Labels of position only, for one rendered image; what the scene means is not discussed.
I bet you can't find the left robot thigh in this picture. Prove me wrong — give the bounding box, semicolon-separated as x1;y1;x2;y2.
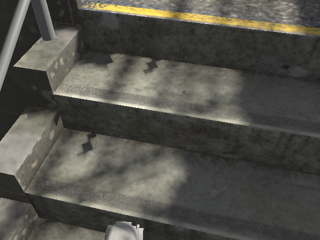
105;221;144;240

